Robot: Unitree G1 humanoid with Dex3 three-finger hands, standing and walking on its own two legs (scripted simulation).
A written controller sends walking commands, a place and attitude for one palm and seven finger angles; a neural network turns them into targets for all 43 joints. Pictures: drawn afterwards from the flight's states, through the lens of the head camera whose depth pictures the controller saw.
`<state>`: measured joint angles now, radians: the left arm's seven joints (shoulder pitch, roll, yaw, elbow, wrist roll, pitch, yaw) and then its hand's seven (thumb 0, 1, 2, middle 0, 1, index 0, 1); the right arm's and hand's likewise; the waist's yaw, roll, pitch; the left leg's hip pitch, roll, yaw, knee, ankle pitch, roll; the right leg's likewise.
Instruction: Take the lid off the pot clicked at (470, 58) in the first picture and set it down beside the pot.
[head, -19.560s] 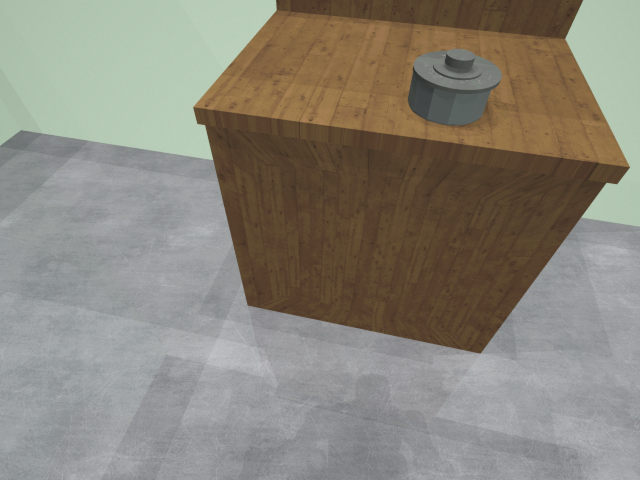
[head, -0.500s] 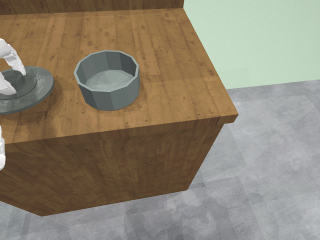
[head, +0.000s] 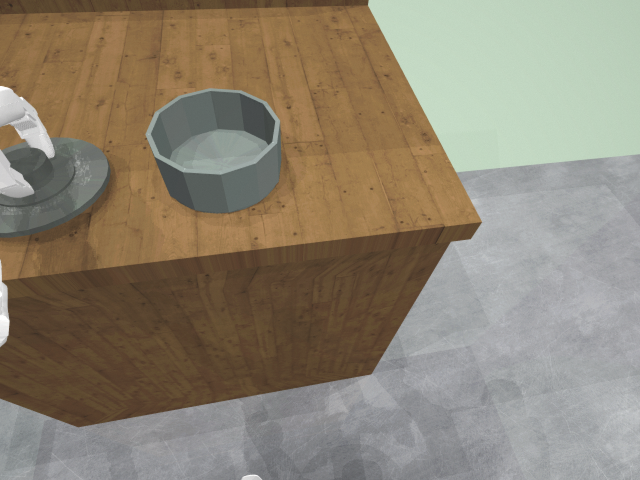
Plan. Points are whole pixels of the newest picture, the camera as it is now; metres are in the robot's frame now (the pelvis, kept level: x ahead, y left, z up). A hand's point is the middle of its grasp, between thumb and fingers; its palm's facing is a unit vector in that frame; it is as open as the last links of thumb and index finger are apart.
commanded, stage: open the fingers wide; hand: left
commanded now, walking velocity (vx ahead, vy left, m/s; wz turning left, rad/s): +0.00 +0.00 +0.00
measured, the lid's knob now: (24, 167) +0.48 +0.33 +0.11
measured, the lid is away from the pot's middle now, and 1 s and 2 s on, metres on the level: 0.23 0.23 0.23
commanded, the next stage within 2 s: raise the empty hand in 1.16 s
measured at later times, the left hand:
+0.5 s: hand out of the picture +0.45 +0.34 +0.13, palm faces -0.40 -0.13 -0.91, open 8.7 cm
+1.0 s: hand out of the picture +0.45 +0.34 +0.13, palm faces -0.38 -0.13 -0.91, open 10.6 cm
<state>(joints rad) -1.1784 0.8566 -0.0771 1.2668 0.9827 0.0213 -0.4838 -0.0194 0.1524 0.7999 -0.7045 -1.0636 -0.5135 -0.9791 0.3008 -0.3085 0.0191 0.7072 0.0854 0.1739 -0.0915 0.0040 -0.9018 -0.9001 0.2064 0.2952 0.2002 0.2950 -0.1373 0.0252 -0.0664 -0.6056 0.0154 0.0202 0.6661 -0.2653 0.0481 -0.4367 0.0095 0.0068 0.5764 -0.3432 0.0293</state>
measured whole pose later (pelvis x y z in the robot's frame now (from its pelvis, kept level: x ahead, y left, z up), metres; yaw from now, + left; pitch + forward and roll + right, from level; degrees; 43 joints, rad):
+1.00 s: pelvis +0.00 +0.01 +0.00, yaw +0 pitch +12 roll -3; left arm -1.04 0.86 -0.03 1.11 0.99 -0.07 -0.42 0.00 -0.04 0.81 -0.46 -0.76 -0.45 -0.75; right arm 0.30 -0.30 0.00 0.68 0.09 0.24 -0.09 0.00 -0.90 -0.90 0.21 0.30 0.20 0.29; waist -0.12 0.03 -0.07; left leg -0.62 0.01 0.03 0.68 -0.26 0.06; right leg -0.45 0.01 0.01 0.58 -0.34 0.03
